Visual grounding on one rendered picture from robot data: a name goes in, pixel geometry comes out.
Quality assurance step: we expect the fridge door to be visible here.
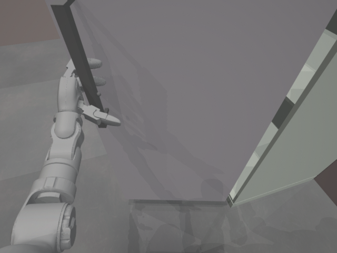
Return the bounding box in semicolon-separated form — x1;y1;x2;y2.
45;0;337;201

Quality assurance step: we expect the handle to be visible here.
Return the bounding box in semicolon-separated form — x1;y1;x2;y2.
51;0;109;128

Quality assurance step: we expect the left robot upper arm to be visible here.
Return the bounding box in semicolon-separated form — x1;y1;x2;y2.
0;202;76;253

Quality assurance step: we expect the robot left hand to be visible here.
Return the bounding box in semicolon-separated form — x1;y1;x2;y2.
57;58;121;126

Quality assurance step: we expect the robot left forearm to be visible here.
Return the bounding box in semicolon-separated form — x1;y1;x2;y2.
10;111;84;245

